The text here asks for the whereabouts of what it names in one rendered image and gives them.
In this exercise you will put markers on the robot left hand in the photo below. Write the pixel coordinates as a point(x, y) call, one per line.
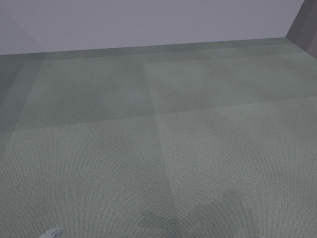
point(53, 233)

